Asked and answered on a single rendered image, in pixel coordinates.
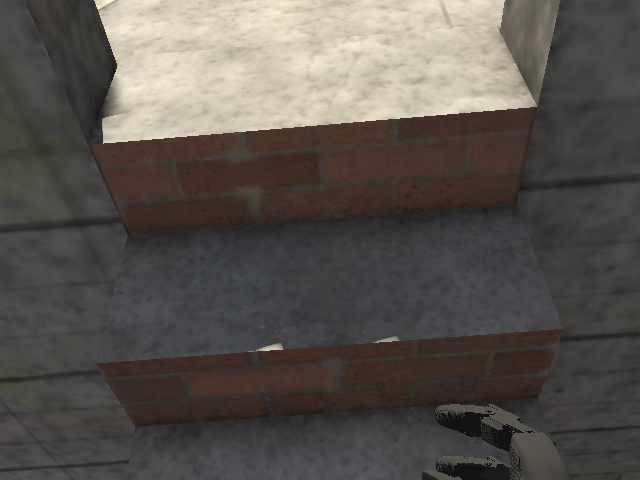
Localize stairs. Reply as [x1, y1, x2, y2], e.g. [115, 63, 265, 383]
[88, 107, 564, 480]

